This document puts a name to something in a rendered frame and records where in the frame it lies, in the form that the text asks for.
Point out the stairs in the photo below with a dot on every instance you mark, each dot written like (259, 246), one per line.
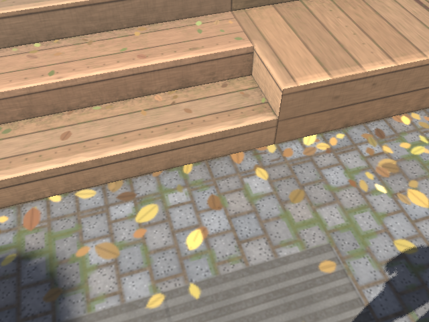
(97, 91)

